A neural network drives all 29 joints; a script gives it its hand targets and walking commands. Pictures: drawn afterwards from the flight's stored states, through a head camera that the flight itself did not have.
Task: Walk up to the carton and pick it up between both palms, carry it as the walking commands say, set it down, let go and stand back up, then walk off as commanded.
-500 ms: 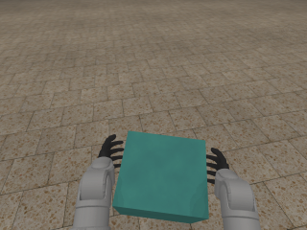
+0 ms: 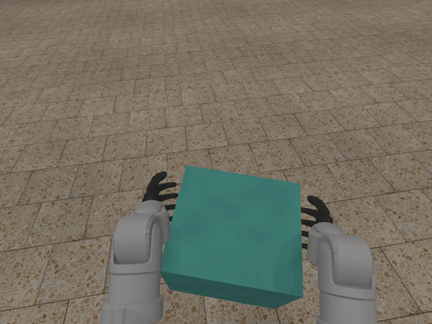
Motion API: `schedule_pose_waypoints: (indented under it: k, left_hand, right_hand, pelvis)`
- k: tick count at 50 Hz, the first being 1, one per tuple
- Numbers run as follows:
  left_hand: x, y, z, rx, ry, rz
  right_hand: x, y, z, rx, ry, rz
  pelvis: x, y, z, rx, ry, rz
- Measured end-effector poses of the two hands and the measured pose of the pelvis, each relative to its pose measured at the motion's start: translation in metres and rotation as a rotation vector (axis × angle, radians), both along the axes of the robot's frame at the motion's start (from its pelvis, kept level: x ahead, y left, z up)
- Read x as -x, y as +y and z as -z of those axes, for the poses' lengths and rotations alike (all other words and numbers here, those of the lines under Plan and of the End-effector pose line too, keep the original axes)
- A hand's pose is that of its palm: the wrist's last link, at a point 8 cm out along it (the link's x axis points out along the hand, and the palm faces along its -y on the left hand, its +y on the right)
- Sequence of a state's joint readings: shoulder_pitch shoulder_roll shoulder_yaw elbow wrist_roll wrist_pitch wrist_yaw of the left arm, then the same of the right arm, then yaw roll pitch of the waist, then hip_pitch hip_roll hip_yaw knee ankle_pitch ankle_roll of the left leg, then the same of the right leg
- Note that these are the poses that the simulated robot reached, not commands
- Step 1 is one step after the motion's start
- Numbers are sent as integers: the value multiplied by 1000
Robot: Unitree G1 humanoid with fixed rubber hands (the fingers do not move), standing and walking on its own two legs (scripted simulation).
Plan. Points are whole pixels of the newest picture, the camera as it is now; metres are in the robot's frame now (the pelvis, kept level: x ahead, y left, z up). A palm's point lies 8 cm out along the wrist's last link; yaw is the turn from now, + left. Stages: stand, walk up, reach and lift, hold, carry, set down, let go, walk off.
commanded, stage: carry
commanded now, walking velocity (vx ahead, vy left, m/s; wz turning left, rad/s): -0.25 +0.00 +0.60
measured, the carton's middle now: (231, 239) +0.30 +0.00 +0.00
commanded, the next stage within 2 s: none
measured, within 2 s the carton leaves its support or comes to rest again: neither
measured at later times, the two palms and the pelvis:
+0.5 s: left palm (96, 296) +0.17 +0.20 +0.06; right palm (285, 292) +0.19 -0.09 +0.04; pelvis -0.12 +0.02 -0.02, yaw +9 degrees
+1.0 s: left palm out of the picture -0.13 +0.30 +0.05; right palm out of the picture +0.01 +0.04 +0.05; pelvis -0.31 +0.02 -0.01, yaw +31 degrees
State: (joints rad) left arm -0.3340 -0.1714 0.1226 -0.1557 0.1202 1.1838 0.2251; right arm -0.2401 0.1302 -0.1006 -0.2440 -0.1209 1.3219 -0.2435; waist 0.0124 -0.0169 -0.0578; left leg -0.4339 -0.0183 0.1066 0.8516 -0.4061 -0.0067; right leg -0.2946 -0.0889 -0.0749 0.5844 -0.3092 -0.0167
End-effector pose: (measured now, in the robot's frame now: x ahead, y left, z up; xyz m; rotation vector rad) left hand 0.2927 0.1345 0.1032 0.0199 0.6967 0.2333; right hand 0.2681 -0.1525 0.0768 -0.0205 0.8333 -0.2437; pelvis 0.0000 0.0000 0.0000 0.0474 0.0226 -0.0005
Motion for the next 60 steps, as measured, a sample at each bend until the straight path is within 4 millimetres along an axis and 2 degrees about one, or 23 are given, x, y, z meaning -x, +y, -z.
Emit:
schedule_pose_waypoints:
  k: [3,6,10,16,22,26,28,33,37,41,46,50,53,60]
  left_hand:
    - [7,26,4,0,7,-55]
    - [16,55,16,21,6,-103]
    - [42,77,34,43,66,-150]
    - [68,86,41,50,81,-170]
    - [101,75,40,29,79,-176]
    - [136,63,40,1,78,-193]
    - [155,60,35,5,90,-208]
    - [197,68,12,-15,61,-270]
    - [241,89,4,-31,34,-355]
    - [296,118,10,1,26,-444]
    - [364,156,33,51,-1,-528]
    - [422,166,55,113,72,-591]
    - [445,166,54,124,68,-603]
    - [473,155,34,84,24,-613]
  right_hand:
    - [-8,26,1,10,7,-41]
    - [-12,54,6,32,5,-80]
    - [0,76,17,43,64,-119]
    - [23,86,22,58,79,-136]
    - [58,75,31,35,75,-134]
    - [87,64,38,0,72,-143]
    - [105,61,39,-16,87,-161]
    - [130,72,24,-41,55,-223]
    - [148,99,16,-44,28,-305]
    - [176,134,12,-21,17,-393]
    - [221,181,18,33,-10,-476]
    - [263,197,29,66,68,-525]
    - [282,199,25,73,63,-536]
    - [312,188,18,42,21,-540]
  pelvis:
    - [7,12,2,11,24,-53]
    - [14,26,12,29,23,-88]
    - [32,35,9,46,-7,-115]
    - [61,37,9,62,7,-131]
    - [101,26,11,64,37,-142]
    - [131,12,16,57,29,-162]
    - [144,6,11,40,13,-192]
    - [173,0,1,-15,-4,-270]
    - [201,-1,1,-24,-10,-360]
    - [234,4,4,-13,-11,-446]
    - [280,17,21,25,-27,-522]
    - [311,16,13,40,-60,-534]
    - [330,14,11,45,-62,-537]
    - [364,-1,10,53,-24,-541]
